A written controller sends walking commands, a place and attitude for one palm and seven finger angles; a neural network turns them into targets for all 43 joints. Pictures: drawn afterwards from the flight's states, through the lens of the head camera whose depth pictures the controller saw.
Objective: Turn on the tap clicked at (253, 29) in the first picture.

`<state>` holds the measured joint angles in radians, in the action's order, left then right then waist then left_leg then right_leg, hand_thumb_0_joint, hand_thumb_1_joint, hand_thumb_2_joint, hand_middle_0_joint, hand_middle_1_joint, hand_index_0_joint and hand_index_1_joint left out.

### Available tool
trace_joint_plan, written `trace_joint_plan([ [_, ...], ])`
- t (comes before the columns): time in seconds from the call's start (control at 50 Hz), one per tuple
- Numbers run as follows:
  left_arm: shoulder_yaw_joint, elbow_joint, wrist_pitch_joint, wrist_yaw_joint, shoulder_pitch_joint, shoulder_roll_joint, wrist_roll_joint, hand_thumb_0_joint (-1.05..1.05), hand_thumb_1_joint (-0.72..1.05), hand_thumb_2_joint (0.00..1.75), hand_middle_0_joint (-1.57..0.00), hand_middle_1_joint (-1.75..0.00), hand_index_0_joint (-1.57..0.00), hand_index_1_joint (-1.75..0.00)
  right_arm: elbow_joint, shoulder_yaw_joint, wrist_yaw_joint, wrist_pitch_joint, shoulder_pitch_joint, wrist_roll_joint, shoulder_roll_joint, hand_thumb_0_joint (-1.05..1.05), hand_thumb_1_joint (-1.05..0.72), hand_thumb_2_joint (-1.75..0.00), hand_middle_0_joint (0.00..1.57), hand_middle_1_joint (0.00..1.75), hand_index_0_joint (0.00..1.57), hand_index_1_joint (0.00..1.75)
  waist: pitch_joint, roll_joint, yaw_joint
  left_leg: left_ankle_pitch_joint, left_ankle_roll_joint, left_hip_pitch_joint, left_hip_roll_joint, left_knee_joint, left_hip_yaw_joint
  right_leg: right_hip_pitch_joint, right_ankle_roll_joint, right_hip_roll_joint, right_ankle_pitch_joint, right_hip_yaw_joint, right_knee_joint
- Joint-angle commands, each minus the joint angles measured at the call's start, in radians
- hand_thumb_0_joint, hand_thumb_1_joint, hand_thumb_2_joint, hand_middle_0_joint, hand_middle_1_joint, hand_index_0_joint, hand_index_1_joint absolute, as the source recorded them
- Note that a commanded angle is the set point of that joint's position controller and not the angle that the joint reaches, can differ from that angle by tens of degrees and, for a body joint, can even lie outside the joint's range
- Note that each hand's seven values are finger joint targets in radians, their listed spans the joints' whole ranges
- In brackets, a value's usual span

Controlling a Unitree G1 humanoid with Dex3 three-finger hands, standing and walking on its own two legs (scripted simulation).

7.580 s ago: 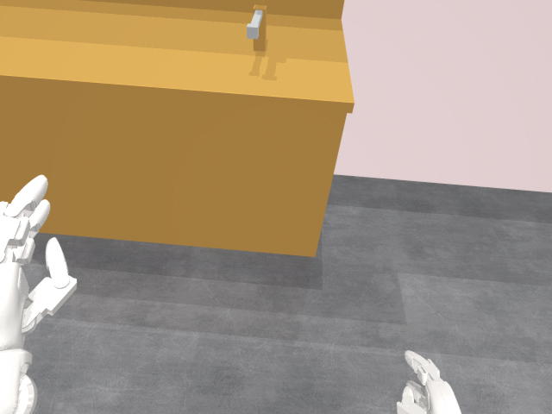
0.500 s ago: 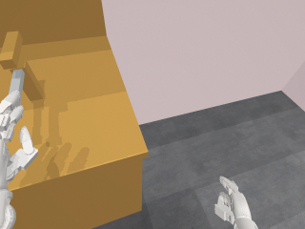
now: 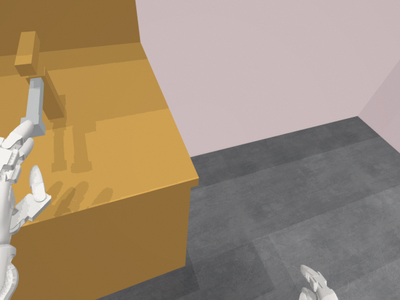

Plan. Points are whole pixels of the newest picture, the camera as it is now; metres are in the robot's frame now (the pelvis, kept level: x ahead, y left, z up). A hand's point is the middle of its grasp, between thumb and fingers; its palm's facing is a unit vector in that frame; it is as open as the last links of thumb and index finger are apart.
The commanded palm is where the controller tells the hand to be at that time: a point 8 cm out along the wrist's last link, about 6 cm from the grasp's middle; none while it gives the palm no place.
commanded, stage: come to a stop and stand still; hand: left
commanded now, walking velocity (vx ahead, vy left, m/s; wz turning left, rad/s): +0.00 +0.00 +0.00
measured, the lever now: (33, 126) +0.35 +0.34 +0.15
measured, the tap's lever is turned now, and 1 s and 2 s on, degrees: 0 0 1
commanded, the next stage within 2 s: look again from close up in 0.14 s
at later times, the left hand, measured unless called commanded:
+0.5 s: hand (42, 172) +0.25 +0.27 +0.16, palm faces +0.41 -0.85 -0.34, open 7.4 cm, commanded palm +0.19 +0.30 +0.18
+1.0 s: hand (59, 177) +0.25 +0.25 +0.15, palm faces +0.32 -0.87 -0.38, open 7.4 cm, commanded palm +0.19 +0.29 +0.18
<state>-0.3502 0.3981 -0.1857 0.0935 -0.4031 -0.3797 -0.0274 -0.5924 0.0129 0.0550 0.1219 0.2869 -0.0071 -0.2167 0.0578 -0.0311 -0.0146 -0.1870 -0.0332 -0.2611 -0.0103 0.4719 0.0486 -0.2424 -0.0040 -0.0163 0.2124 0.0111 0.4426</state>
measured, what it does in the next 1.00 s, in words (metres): stands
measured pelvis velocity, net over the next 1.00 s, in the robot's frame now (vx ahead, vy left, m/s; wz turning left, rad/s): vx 0.03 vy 0.01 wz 0.00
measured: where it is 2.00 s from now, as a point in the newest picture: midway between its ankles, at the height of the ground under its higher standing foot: outside the picture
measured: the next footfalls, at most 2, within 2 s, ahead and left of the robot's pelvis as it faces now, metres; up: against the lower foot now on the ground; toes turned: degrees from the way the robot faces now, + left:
none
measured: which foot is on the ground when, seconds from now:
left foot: down 0.00-1.00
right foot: down 0.00-1.00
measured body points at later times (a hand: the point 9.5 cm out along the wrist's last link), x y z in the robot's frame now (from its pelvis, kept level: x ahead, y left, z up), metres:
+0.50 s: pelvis +0.04 +0.02 +0.00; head +0.05 +0.04 +0.45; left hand +0.23 +0.31 +0.18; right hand +0.24 -0.19 -0.06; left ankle +0.05 +0.10 -0.74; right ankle +0.04 -0.12 -0.74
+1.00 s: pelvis +0.03 +0.01 +0.00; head +0.05 +0.03 +0.45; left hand +0.23 +0.29 +0.17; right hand +0.20 -0.22 -0.07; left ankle +0.05 +0.10 -0.74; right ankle +0.04 -0.12 -0.74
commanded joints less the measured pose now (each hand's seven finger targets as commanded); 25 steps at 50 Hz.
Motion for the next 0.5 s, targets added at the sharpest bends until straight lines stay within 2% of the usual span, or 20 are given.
trace_joint_plan([
  [0.0,-0.094,0.228,-0.094,0.022,0.116,-0.137,0.010,0.00,0.90,0.90,-0.20,-0.30,-0.20,-0.30,0.183,-0.042,-0.011,0.095,-0.171,0.004,-0.109,0.00,-0.90,-0.90,0.20,0.30,0.20,0.30,-0.113,0.138,-0.019,-0.338,-0.013,-0.104,-0.072,-0.205,-0.104,0.122,-0.009,0.017,0.128,-0.042,-0.049],
  [0.04,-0.066,0.203,-0.095,0.018,0.091,-0.109,0.013,0.00,0.90,0.90,-0.20,-0.30,-0.20,-0.30,0.171,-0.040,-0.017,0.097,-0.157,0.007,-0.109,0.00,-0.90,-0.90,0.20,0.30,0.20,0.30,-0.089,0.096,-0.017,-0.340,-0.002,-0.105,-0.054,-0.194,-0.110,0.087,-0.011,0.019,0.175,-0.062,-0.097],
  [0.06,-0.067,0.195,-0.096,0.019,0.085,-0.114,0.014,0.00,0.90,0.90,-0.20,-0.30,-0.20,-0.30,0.166,-0.041,-0.019,0.097,-0.155,0.008,-0.110,0.00,-0.90,-0.90,0.20,0.30,0.20,0.30,-0.081,0.076,-0.015,-0.322,0.003,-0.091,-0.046,-0.179,-0.102,0.059,-0.012,0.023,0.193,-0.073,-0.126],
  [0.1,-0.073,0.186,-0.094,0.018,0.092,-0.124,0.015,0.00,0.90,0.90,-0.20,-0.30,-0.20,-0.30,0.158,-0.040,-0.019,0.094,-0.160,0.012,-0.110,0.00,-0.90,-0.90,0.20,0.30,0.20,0.30,-0.064,0.078,-0.010,-0.278,0.014,-0.041,-0.033,-0.167,-0.096,-0.005,-0.016,0.026,0.218,-0.090,-0.165],
  [0.18,-0.086,0.181,-0.093,0.021,0.106,-0.133,0.011,0.00,0.90,0.90,-0.20,-0.30,-0.20,-0.30,0.156,-0.034,-0.016,0.082,-0.153,0.015,-0.104,0.00,-0.90,-0.90,0.20,0.30,0.20,0.30,-0.111,0.075,-0.012,-0.180,0.015,-0.022,-0.035,-0.175,-0.105,0.057,-0.011,0.017,0.089,-0.063,-0.142],
  [0.22,-0.089,0.229,-0.095,0.019,0.151,-0.143,0.011,0.00,0.90,0.90,-0.20,-0.30,-0.20,-0.30,0.159,-0.034,-0.013,0.079,-0.159,0.017,-0.104,0.00,-0.90,-0.90,0.20,0.30,0.20,0.30,-0.138,0.111,-0.008,-0.104,0.020,0.014,-0.038,-0.176,-0.104,0.073,-0.010,0.010,0.014,-0.044,-0.113],
  [0.24,-0.091,0.222,-0.093,0.019,0.135,-0.140,0.007,0.00,0.90,0.90,-0.20,-0.30,-0.20,-0.30,0.165,-0.032,-0.013,0.077,-0.160,0.017,-0.100,0.00,-0.90,-0.90,0.20,0.30,0.20,0.30,-0.151,0.123,-0.013,-0.072,0.019,0.023,-0.041,-0.177,-0.107,0.090,-0.009,0.010,-0.026,-0.039,-0.097],
  [0.26,-0.082,0.231,-0.092,0.018,0.135,-0.132,0.005,0.00,0.90,0.90,-0.20,-0.30,-0.20,-0.30,0.167,-0.032,-0.014,0.077,-0.160,0.015,-0.099,0.00,-0.90,-0.90,0.20,0.30,0.20,0.30,-0.158,0.121,-0.013,-0.036,0.020,0.031,-0.038,-0.169,-0.101,0.100,-0.008,0.009,-0.060,-0.034,-0.090],
  [0.3,-0.095,0.271,-0.091,0.018,0.151,-0.151,0.003,0.00,0.90,0.90,-0.20,-0.30,-0.20,-0.30,0.171,-0.031,-0.013,0.077,-0.168,0.017,-0.098,0.00,-0.90,-0.90,0.20,0.30,0.20,0.30,-0.184,0.134,-0.012,0.077,0.031,0.080,-0.035,-0.149,-0.089,0.098,-0.008,0.008,-0.129,-0.023,-0.067],
  [0.34,-0.083,0.268,-0.086,0.019,0.123,-0.133,-0.002,0.00,0.90,0.90,-0.20,-0.30,-0.20,-0.30,0.172,-0.033,-0.015,0.070,-0.158,0.017,-0.099,0.00,-0.90,-0.90,0.20,0.30,0.20,0.30,-0.209,0.125,-0.015,0.201,0.036,0.099,-0.035,-0.122,-0.089,0.122,-0.007,0.009,-0.189,-0.011,-0.051],
  [0.42,-0.083,0.256,-0.072,0.018,0.080,-0.128,-0.010,0.00,0.90,0.90,-0.20,-0.30,-0.20,-0.30,0.174,-0.036,-0.015,0.052,-0.157,0.014,-0.100,0.00,-0.90,-0.90,0.20,0.30,0.20,0.30,-0.230,0.109,-0.013,0.349,0.053,0.138,-0.031,-0.079,-0.070,0.118,-0.007,0.017,-0.269,-0.005,-0.049],
  [0.48,-0.083,0.226,-0.063,0.019,0.061,-0.124,-0.017,0.00,0.90,0.90,-0.20,-0.30,-0.20,-0.30,0.178,-0.037,-0.014,0.035,-0.162,0.010,-0.102,0.00,-0.90,-0.90,0.20,0.30,0.20,0.30,-0.211,0.097,-0.014,0.308,0.054,0.113,-0.031,-0.090,-0.073,0.121,-0.004,0.020,-0.249,-0.008,-0.062],
])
